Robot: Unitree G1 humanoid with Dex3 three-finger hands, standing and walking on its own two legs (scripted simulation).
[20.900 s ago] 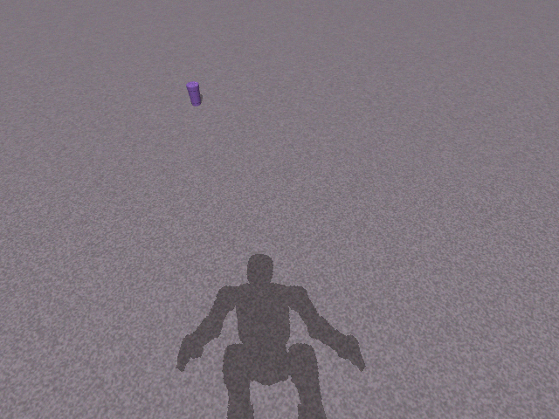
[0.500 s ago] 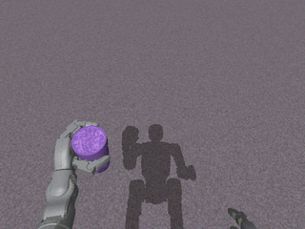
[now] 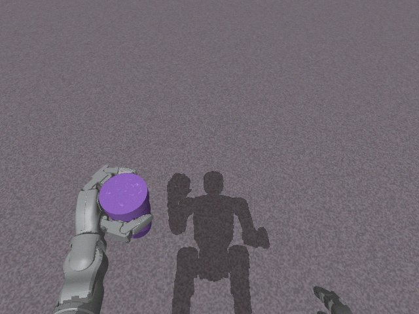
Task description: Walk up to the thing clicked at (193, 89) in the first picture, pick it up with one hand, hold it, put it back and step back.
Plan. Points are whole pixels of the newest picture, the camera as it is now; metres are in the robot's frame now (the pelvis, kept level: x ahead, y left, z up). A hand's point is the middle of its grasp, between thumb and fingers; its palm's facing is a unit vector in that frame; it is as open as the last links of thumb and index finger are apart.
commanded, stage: hold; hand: left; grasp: from the side
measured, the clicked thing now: (131, 210) +0.32 +0.16 +0.01
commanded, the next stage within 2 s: crouch in 0.40 s
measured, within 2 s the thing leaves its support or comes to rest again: neither
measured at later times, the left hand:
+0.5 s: hand (126, 204) +0.32 +0.16 +0.03, palm faces +0.11 -0.99 -0.04, open 10.7 cm
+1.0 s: hand (135, 225) +0.33 +0.17 -0.09, palm faces +0.16 -0.99 -0.03, open 10.7 cm
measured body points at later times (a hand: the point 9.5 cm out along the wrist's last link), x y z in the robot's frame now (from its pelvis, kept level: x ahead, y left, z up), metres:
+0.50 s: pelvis -0.01 +0.00 +0.00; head +0.04 +0.00 +0.45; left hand +0.31 +0.22 +0.04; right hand +0.12 -0.24 -0.11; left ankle +0.00 +0.13 -0.71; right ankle +0.00 -0.13 -0.71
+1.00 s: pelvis -0.03 -0.01 -0.07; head +0.09 +0.01 +0.36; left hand +0.32 +0.23 -0.09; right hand +0.10 -0.27 -0.19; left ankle +0.00 +0.13 -0.71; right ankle +0.00 -0.13 -0.71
